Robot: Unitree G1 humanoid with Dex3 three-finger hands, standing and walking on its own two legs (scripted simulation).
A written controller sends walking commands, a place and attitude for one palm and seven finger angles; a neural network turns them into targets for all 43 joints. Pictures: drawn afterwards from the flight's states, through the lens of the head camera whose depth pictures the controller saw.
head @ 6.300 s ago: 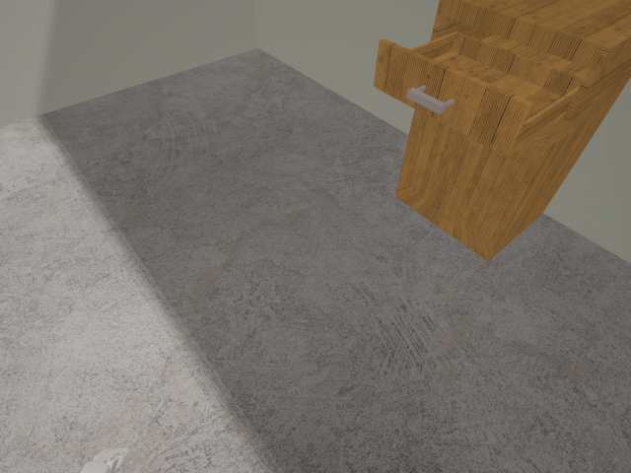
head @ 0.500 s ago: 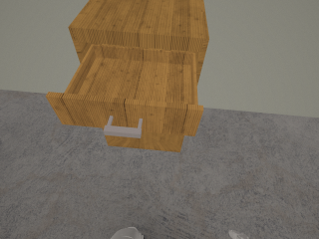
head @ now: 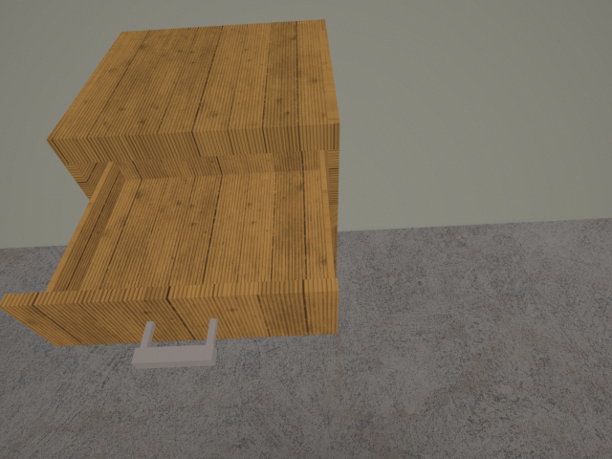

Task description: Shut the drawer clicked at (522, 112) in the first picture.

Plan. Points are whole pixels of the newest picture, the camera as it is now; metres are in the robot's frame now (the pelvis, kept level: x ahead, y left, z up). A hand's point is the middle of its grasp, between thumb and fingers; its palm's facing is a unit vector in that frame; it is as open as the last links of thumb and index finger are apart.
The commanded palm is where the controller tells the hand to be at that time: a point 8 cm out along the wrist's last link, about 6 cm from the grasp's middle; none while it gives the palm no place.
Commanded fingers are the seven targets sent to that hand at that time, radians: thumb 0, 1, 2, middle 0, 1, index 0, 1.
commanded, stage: come to a stop and stand still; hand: left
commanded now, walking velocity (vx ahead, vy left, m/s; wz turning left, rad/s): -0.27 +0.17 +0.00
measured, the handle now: (178, 342) +0.29 +0.20 -0.04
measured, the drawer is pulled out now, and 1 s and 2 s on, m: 0.30 0.30 0.30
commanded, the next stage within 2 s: look again from close up in 1.20 s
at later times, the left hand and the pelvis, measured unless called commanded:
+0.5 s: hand out of the picture -0.03 +0.26 -0.18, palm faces +0.09 -0.97 -0.22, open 7.4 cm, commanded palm none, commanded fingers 0.00 0.90 0.90 -0.20 -0.30 -0.20 -0.30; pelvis -0.05 +0.06 +0.01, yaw +0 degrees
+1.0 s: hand out of the picture -0.09 +0.20 -0.17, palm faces +0.01 -0.99 -0.16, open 7.4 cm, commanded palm none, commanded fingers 0.00 0.90 0.90 -0.20 -0.30 -0.20 -0.30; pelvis -0.08 +0.05 +0.01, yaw -1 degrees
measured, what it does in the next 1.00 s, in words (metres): steps on the spot: left foot, then right foot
